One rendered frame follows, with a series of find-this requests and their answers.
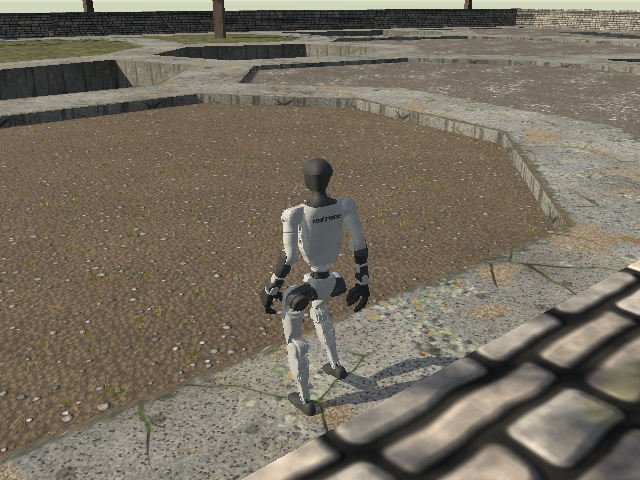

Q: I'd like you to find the right robot hand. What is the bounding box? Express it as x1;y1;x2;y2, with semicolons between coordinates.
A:
346;283;370;313

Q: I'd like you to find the left robot forearm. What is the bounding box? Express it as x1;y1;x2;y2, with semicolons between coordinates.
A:
265;251;291;296

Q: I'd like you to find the robot right upper arm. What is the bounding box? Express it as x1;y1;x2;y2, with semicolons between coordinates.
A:
335;198;366;251

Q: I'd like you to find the robot left upper arm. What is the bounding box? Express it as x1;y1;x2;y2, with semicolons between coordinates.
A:
281;205;304;265

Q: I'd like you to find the left robot hand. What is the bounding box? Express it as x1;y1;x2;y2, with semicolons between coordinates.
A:
260;288;283;314

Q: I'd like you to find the robot left foot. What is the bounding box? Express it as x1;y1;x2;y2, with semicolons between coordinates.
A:
288;392;316;416

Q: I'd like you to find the left robot shin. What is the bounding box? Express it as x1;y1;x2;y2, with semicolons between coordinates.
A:
287;342;310;404

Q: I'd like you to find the right robot forearm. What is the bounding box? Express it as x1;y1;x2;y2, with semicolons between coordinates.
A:
354;238;369;285

